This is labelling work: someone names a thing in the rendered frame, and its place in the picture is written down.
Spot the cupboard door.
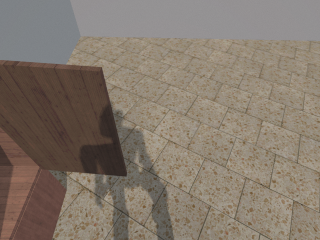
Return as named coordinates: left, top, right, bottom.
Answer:
left=0, top=60, right=127, bottom=177

